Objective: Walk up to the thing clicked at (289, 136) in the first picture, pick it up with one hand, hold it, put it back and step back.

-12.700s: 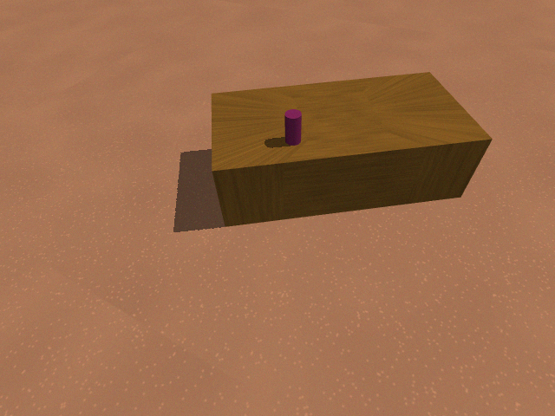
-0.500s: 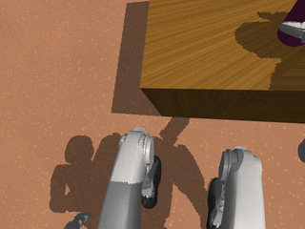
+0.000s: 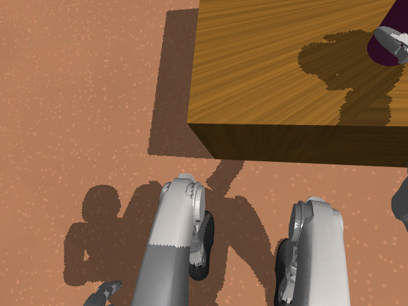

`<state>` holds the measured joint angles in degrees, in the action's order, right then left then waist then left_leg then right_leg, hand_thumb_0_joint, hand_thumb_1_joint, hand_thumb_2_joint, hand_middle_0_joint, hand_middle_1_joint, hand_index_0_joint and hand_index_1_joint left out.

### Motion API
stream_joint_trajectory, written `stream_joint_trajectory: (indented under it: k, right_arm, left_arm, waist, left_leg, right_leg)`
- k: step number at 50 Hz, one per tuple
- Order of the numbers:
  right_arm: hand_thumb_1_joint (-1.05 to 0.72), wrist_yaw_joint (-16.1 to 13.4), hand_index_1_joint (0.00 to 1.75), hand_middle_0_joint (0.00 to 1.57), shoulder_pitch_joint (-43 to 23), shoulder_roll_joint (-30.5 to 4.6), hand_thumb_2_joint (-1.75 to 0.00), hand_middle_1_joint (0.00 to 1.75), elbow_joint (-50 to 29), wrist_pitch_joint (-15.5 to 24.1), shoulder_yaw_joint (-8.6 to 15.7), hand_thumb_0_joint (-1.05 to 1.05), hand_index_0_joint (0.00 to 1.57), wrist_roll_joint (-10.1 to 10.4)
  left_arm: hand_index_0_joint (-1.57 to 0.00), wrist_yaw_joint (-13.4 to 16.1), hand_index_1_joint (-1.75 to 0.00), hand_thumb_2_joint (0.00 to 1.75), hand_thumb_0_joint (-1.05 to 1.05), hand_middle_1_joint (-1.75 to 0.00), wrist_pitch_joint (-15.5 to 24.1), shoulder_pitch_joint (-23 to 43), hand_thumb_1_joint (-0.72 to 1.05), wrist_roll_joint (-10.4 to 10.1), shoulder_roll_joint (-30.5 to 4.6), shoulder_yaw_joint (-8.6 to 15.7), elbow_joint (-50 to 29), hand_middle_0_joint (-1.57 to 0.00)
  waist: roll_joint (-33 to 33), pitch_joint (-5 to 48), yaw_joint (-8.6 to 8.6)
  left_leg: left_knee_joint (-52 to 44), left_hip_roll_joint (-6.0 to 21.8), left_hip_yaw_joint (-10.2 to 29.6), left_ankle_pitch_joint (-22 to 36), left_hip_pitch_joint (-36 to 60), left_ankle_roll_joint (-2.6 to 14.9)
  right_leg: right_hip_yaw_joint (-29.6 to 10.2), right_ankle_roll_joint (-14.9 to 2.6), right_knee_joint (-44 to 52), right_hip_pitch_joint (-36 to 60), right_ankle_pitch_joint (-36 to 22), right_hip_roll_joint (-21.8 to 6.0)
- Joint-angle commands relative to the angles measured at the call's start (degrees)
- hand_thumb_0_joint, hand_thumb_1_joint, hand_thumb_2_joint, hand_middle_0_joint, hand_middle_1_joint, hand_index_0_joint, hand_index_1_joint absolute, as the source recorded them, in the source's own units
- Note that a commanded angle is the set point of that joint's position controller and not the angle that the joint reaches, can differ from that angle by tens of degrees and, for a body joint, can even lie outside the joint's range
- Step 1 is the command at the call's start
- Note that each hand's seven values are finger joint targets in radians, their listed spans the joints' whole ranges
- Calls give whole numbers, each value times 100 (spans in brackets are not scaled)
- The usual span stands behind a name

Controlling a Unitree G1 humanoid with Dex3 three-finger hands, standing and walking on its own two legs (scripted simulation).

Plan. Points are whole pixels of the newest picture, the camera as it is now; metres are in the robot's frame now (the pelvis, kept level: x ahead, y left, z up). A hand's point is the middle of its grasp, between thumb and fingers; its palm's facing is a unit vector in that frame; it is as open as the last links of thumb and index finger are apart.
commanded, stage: settle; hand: right
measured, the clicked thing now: out of the picture +0.58 -0.21 +0.03
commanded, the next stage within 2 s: lift in 1.10 s
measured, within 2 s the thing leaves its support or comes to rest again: neither
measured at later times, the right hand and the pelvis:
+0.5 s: hand out of the picture +0.58 -0.21 +0.11, palm faces +0.18 +0.98 -0.03, open 10.1 cm; pelvis +0.00 +0.00 +0.06, yaw +0 degrees
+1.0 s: hand out of the picture +0.59 -0.20 +0.14, palm faces +0.19 +0.98 -0.03, open 10.1 cm; pelvis +0.02 +0.00 +0.10, yaw +0 degrees
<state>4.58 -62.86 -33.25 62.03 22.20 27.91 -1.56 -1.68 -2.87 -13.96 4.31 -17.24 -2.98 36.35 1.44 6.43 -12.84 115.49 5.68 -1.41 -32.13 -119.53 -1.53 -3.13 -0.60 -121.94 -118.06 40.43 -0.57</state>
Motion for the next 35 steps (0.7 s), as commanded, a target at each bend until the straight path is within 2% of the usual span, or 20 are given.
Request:
stream_joint_trajectory:
  k: [1, 2, 4, 6, 7, 8, 12, 14, 15, 16, 20, 21, 23, 24, 25, 27, 30, 33, 35]
  right_arm:
    - [-19, -21, 150, 136, -2614, -1443, -137, 150, -1460, 330, 45, 0, 141, 105]
    - [-16, -9, 150, 135, -2536, -1326, -137, 150, -1480, 302, -4, 0, 140, 123]
    - [-16, 20, 149, 134, -2359, -1157, -136, 149, -1263, 230, -102, 0, 139, 130]
    - [-17, 12, 149, 135, -2293, -1181, -135, 149, -1192, 196, -30, 0, 140, 163]
    - [-16, 6, 149, 136, -2404, -1337, -134, 149, -1362, 197, 20, 0, 141, 160]
    - [-15, 21, 149, 135, -2376, -1156, -135, 149, -1299, 188, -111, 0, 140, 173]
    - [-17, 27, 147, 135, -2313, -1044, -133, 147, -1105, 161, -122, 0, 140, 204]
    - [-18, 19, 147, 134, -2497, -1100, -133, 147, -1265, 212, -139, 0, 138, 189]
    - [-18, 8, 147, 133, -2312, -1161, -134, 147, -1163, 208, -85, 0, 138, 195]
    - [-17, -4, 147, 131, -2383, -1200, -134, 147, -1269, 224, -97, 0, 136, 205]
    - [-20, 4, 146, 131, -2501, -1178, -134, 146, -1424, 255, -171, 0, 136, 199]
    - [-17, -1, 145, 129, -2353, -1124, -133, 145, -1319, 235, -139, 0, 133, 204]
    - [-18, -15, 145, 129, -2550, -1045, -133, 145, -1404, 242, -190, 0, 134, 231]
    - [-19, -45, 146, 130, -2555, -1166, -134, 146, -1461, 245, -128, 0, 135, 241]
    - [-19, -42, 146, 131, -2543, -1177, -134, 146, -1448, 250, -142, 0, 135, 235]
    - [-22, -51, 148, 131, -2448, -1210, -136, 148, -1389, 236, -142, 0, 136, 209]
    - [-21, -61, 147, 132, -2463, -1093, -135, 147, -1312, 229, -195, 0, 136, 263]
    - [-20, -62, 147, 131, -2401, -1247, -135, 147, -1320, 267, -124, 0, 136, 237]
    - [-22, -61, 148, 132, -2312, -1214, -137, 148, -1235, 263, -100, 0, 137, 246]
  left_arm:
    - [-21, 103, -31, 91, 0, -30, 47, -1336, 88, -51, -1268, 507, -96, -21]
    - [-20, 103, -31, 91, 0, -30, 55, -1269, 88, -66, -1237, 495, -188, -21]
    - [-21, 107, -31, 91, 0, -30, 63, -1249, 88, -85, -1214, 520, -186, -21]
    - [-21, 114, -31, 91, 0, -30, 75, -1265, 89, -114, -1198, 532, -189, -21]
    - [-21, 114, -31, 91, 0, -30, 83, -1259, 89, -116, -1181, 529, -221, -21]
    - [-21, 117, -31, 91, 0, -30, 94, -1186, 88, -117, -1141, 514, -274, -21]
    - [-21, 122, -31, 91, 0, -30, 120, -1210, 88, -137, -1150, 533, -254, -21]
    - [-21, 122, -31, 91, 0, -30, 129, -1209, 88, -125, -1137, 546, -275, -21]
    - [-20, 120, -31, 91, 0, -30, 131, -1190, 88, -135, -1137, 535, -245, -21]
    - [-21, 129, -31, 90, 0, -30, 137, -1192, 89, -132, -1107, 525, -300, -21]
    - [-20, 145, -31, 90, 0, -30, 148, -1201, 89, -129, -1112, 527, -304, -21]
    - [-21, 138, -31, 90, 0, -30, 132, -1270, 89, -118, -1117, 537, -263, -21]
    - [-20, 142, -31, 90, 0, -30, 141, -1243, 88, -115, -1097, 535, -274, -21]
    - [-20, 156, -31, 91, 0, -30, 167, -1202, 88, -132, -1077, 517, -303, -21]
    - [-20, 164, -31, 90, 0, -30, 158, -1259, 89, -130, -1104, 530, -250, -21]
    - [-20, 161, -31, 90, 0, -30, 154, -1272, 89, -116, -1079, 536, -240, -21]
    - [-20, 185, -31, 90, 0, -30, 170, -1290, 89, -123, -1063, 524, -193, -21]
    - [-20, 185, -31, 91, 0, -30, 178, -1307, 88, -121, -1044, 513, -191, -21]
    - [-20, 188, -31, 91, 0, -30, 174, -1313, 88, -120, -1050, 515, -199, -21]
  waist:
    - [1288, 4389, -60]
    - [1213, 4447, -75]
    - [1099, 4160, -104]
    - [952, 4019, -84]
    - [998, 4113, -40]
    - [967, 4072, -61]
    - [981, 3797, -80]
    - [1006, 3821, -72]
    - [1001, 3765, 2]
    - [962, 3852, -9]
    - [1172, 4068, 8]
    - [1160, 4076, 21]
    - [1134, 4012, -28]
    - [1069, 4081, 10]
    - [1125, 4091, -22]
    - [1079, 4162, 35]
    - [1037, 4036, -12]
    - [1073, 4070, 20]
    - [1040, 4051, 30]
  left_leg:
    - [-1257, -227, -193, 981, 2987, 336]
    - [-1299, -231, -202, 1050, 3053, 334]
    - [-1433, -241, -190, 912, 3058, 337]
    - [-1545, -250, -175, 885, 3104, 327]
    - [-1608, -256, -144, 905, 3197, 331]
    - [-1654, -259, -136, 922, 3251, 327]
    - [-1754, -276, -174, 857, 3020, 345]
    - [-1864, -286, -168, 678, 3066, 347]
    - [-1911, -283, -162, 641, 3123, 345]
    - [-1988, -284, -129, 665, 3322, 332]
    - [-2019, -303, -157, 816, 3350, 362]
    - [-2025, -305, -166, 925, 3368, 364]
    - [-2165, -316, -156, 790, 3398, 359]
    - [-2220, -315, -145, 783, 3575, 349]
    - [-2212, -311, -155, 832, 3572, 351]
    - [-2298, -336, -136, 851, 3722, 357]
    - [-2402, -341, -140, 962, 3815, 354]
    - [-2416, -341, -129, 1079, 3966, 356]
    - [-2472, -352, -132, 1114, 4006, 356]
  right_leg:
    - [94, -26, 1911, 2793, -1311, 80]
    - [75, -28, 1948, 2905, -1396, 68]
    - [76, -43, 2062, 2760, -1226, 63]
    - [69, -61, 2128, 2719, -1183, 54]
    - [98, -70, 2149, 2736, -1206, 54]
    - [110, -77, 2174, 2768, -1216, 50]
    - [-21, -44, 2398, 3047, -1208, 13]
    - [-47, -53, 2546, 3027, -981, 6]
    - [-44, -58, 2598, 3061, -919, 5]
    - [8, -81, 2583, 2994, -904, 13]
    - [-64, -32, 2752, 3449, -1160, -12]
    - [-79, -12, 2773, 3554, -1317, -26]
    - [-56, -35, 2848, 3539, -1125, -22]
    - [-39, -50, 2865, 3521, -1086, -20]
    - [-56, -35, 2899, 3555, -1145, -19]
    - [10, -49, 2898, 3547, -1203, -17]
    - [7, -51, 2958, 3638, -1313, -26]
    - [15, -44, 2981, 3642, -1470, -29]
    - [18, -44, 3019, 3728, -1528, -35]
